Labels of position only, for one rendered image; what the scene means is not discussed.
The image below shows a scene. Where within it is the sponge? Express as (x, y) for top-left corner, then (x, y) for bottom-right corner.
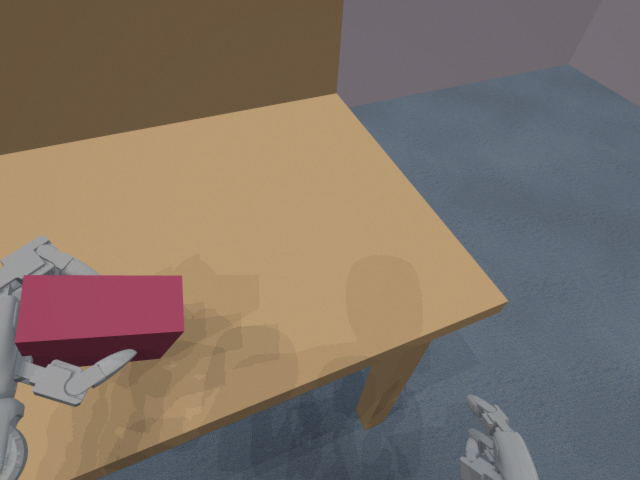
(15, 275), (184, 368)

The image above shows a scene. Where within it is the robot left forearm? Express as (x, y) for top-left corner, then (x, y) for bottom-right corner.
(0, 398), (28, 480)

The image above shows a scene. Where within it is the robot left hand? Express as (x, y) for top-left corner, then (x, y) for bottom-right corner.
(0, 236), (137, 407)

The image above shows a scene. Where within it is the robot right hand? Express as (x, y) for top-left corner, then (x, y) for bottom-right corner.
(460, 394), (539, 480)

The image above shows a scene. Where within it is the table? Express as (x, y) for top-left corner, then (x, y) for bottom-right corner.
(0, 0), (508, 480)

